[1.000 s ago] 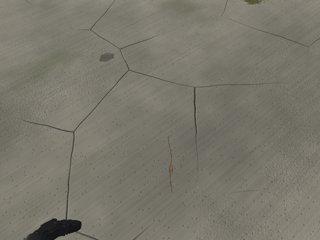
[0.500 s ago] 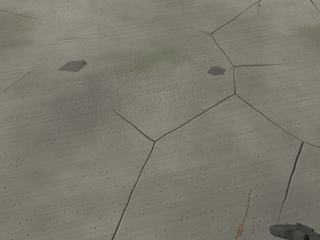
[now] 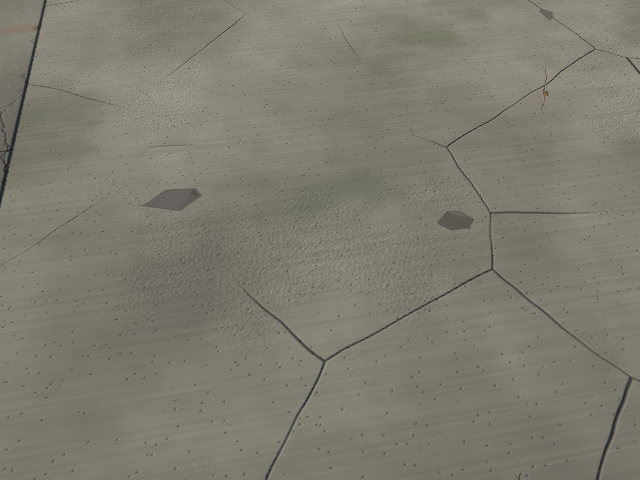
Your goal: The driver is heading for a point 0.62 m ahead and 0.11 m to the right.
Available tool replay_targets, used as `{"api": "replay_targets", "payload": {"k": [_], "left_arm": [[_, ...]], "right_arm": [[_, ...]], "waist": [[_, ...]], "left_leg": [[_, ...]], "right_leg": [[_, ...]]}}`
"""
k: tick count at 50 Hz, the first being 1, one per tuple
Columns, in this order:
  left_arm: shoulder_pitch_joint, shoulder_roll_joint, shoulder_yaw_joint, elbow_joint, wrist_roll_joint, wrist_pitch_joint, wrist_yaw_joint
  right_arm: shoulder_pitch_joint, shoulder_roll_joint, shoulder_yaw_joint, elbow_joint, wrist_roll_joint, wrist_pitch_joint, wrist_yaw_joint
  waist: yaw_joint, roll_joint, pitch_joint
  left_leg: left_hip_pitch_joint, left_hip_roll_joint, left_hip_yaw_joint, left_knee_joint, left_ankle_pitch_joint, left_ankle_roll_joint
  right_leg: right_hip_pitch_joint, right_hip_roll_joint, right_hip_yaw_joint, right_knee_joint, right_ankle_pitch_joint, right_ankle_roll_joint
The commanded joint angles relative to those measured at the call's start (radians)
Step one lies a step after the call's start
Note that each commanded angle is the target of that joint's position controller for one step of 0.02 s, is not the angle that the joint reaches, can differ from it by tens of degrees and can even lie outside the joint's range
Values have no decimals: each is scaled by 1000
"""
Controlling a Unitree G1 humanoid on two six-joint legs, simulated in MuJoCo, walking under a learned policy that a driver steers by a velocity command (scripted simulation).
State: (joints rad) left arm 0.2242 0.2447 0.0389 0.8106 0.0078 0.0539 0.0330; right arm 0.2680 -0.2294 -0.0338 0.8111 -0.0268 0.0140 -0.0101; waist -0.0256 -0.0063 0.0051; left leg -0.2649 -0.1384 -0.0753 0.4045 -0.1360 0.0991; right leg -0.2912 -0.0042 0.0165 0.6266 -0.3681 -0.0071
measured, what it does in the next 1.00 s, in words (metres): walks ahead: right foot, then left foot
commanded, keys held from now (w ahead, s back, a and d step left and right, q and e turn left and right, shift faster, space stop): no key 0.58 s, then w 0.42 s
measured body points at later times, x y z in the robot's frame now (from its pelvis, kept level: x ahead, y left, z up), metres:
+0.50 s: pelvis +0.02 -0.04 +0.01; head +0.02 -0.04 +0.46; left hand +0.07 +0.21 -0.14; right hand +0.05 -0.29 -0.15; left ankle +0.04 +0.06 -0.74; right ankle -0.01 -0.12 -0.74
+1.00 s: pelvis +0.13 +0.01 -0.01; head +0.14 +0.03 +0.44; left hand +0.04 +0.26 -0.17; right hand +0.23 -0.25 -0.14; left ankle +0.16 +0.10 -0.74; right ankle +0.00 -0.11 -0.72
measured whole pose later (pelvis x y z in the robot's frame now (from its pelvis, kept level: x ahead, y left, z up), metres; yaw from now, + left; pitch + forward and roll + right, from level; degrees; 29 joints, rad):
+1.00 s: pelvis +0.13 +0.01 -0.01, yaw +0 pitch +0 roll +0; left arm 0.45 0.22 0.04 1.12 0.02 -0.05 0.00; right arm 0.16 -0.22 -0.05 1.01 -0.02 -0.08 0.01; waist 0.03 -0.05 0.02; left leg -0.32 -0.02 0.08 0.56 -0.22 0.06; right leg -0.10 -0.01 0.02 0.68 -0.46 -0.05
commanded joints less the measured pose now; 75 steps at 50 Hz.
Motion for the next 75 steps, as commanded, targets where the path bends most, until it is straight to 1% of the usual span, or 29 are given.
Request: {"api": "replay_targets", "payload": {"k": [1, 2, 3, 5, 7, 13, 29, 31, 34, 35, 37, 39, 44, 47, 48, 49, 50, 51, 52, 55, 61, 65, 67, 69, 71, 72, 73, 74, 75], "left_arm": [[87, 64, 8, -14, 3, -31, 14], [86, 108, 11, -18, 20, -44, 18], [-5, 161, 16, -34, 18, -52, 10], [-42, 88, -5, -24, 10, -63, -5], [-11, 98, -4, -2, 2, -65, -2], [34, 89, -7, 62, 2, -62, 1], [62, 54, -31, 208, 5, -64, 4], [86, 72, -23, 225, 9, -61, 2], [167, 125, 5, 248, 8, -48, 0], [184, 123, 10, 258, 8, -50, 1], [208, 108, 15, 268, 19, -68, -2], [206, 105, 19, 267, 17, -88, -7], [229, 107, 26, 278, 19, -114, -13], [186, 108, 24, 265, 11, -122, -21], [172, 83, 13, 252, 13, -132, -27], [161, -2, -11, 199, 1, -138, -37], [123, 67, 12, 184, 23, -131, -37], [89, 75, 17, 174, 28, -126, -43], [75, 51, 11, 179, 23, -130, -54], [100, 25, 12, 192, 33, -115, -66], [-83, 9, 12, 118, 17, -90, -71], [-185, -29, -11, 74, 16, -99, -67], [-142, -3, -5, 75, 19, -101, -62], [14, 37, 12, 117, 26, -110, -54], [194, 98, 41, 161, 43, -130, -45], [176, 201, 64, 142, 40, -131, -39], [184, 239, 78, 122, 2, -113, -43], [89, 206, 77, 83, -17, -90, -36], [14, 143, 61, 64, -17, -79, -28]], "right_arm": [[14, -111, -17, -23, 13, -7, -14], [42, -69, -4, -20, 18, -15, -14], [65, -55, -5, -11, 31, -16, -12], [20, -82, -7, 18, 9, -14, -9], [-2, -108, -14, 42, 11, -16, -5], [1, -80, -4, 131, 18, -18, -17], [-7, -64, 13, 294, 22, -8, -33], [-4, -61, 15, 300, 19, -5, -33], [-66, -60, 10, 263, -2, -9, -15], [-90, -44, 14, 246, -13, -18, -7], [-125, -53, 9, 219, -14, -38, 4], [-128, -54, 3, 210, -10, -57, 16], [-191, -41, -4, 153, 7, -71, 33], [12, -51, -20, 207, 12, -79, 25], [160, -110, -44, 248, 5, -88, 12], [325, -233, -73, 269, -7, -92, 0], [332, -207, -65, 294, 0, -79, 2], [200, -171, -53, 253, 5, -75, 5], [107, -127, -42, 220, 8, -81, 12], [72, -62, -16, 219, 11, -106, 6], [169, -52, -3, 254, 4, -126, -7], [169, -44, 9, 254, 12, -126, -20], [167, -71, 2, 255, 14, -123, -34], [135, -101, -11, 243, 15, -115, -47], [104, -116, -20, 220, 25, -105, -43], [174, -24, -7, 181, 15, -102, -34], [248, -34, -12, 165, 39, -86, -31], [192, -72, -17, 157, 14, -79, -27], [94, -78, -20, 129, 5, -78, -23]], "waist": [[43, 60, -25], [23, -28, -43], [-37, -135, 1], [-22, -114, -1], [3, -109, 10], [21, -13, 20], [23, -4, 37], [32, -24, 31], [74, -131, 137], [80, -138, 184], [77, -77, 213], [64, -47, 185], [68, -101, 146], [-36, -60, 97], [-101, 29, 24], [-145, 290, -76], [-118, 246, -53], [-52, 119, 44], [-21, 59, 85], [42, 64, 83], [32, 55, 137], [16, 77, 120], [36, 96, 80], [96, 109, 0], [182, 56, -94], [97, -161, -191], [89, -182, -385], [73, -40, -308], [70, 7, -155]], "left_leg": [[-24, 258, -268, -65, 60, 50], [-64, 217, -222, -9, 5, 2], [-64, 91, -94, -3, -95, -30], [100, 115, -96, -45, -26, -31], [120, 138, -118, -50, 66, -27], [105, 158, -132, -79, 100, -36], [129, 179, -126, -92, 110, -41], [99, 143, -98, -57, -75, -30], [-148, 63, 31, 179, -311, -17], [-202, 98, 63, 266, -282, -21], [-327, 152, 61, 395, -288, -32], [-366, 175, 71, 404, -259, -47], [-185, 151, 144, 229, -182, -53], [201, 90, 179, 78, -97, -31], [387, 158, 72, 20, -167, -4], [540, 449, -385, -172, -476, 97], [463, 526, -610, -266, -540, 150], [368, 501, -494, -244, -558, 139], [278, 457, -393, -255, -447, 123], [187, 357, -174, -283, -119, 82], [209, 328, 57, -291, 290, 66], [171, 296, 197, -202, 621, 26], [219, 311, 213, -96, 777, 9], [257, 323, 217, 120, 917, -4], [161, 268, 245, 536, 575, -36], [-88, 137, 259, 886, -356, -69], [-260, 42, 85, 1129, -499, -86], [-313, 117, 32, 1121, -394, -83], [-339, 147, 39, 1058, -324, -88]], "right_leg": [[186, -16, 23, -306, 163, -32], [246, -143, 155, -363, 181, -57], [148, -251, 275, -369, 315, -116], [52, -197, 195, -342, 301, -104], [69, -129, 144, -343, 221, -63], [130, -109, 118, -318, 251, -68], [146, -93, 109, -332, 263, -66], [147, -79, 124, -359, 5, -79], [147, -209, 337, -491, -434, -195], [135, -278, 406, -529, -449, -237], [186, -321, 438, -551, -335, -272], [256, -284, 361, -529, -194, -254], [186, -219, 211, -469, 15, -218], [-21, -165, 116, -290, 188, -167], [-110, -105, 42, -80, 256, -132], [-307, 32, -98, 293, 32, -65], [-396, 54, -26, 495, -175, -79], [-439, -22, 20, 565, -94, -99], [-418, -57, 27, 552, 5, -100], [-317, -93, -1, 468, 114, -66], [-422, -53, -25, 326, 247, -40], [-233, -1, -144, 52, 370, -54], [-154, 33, -163, 8, 358, -80], [-30, 80, -165, -16, 301, -123], [194, 35, -79, -186, 513, -180], [421, -248, 223, -46, 1160, -276], [579, -401, 561, -137, 1220, -475], [458, -369, 510, -215, 940, -463], [299, -321, 434, -273, 770, -422]]}}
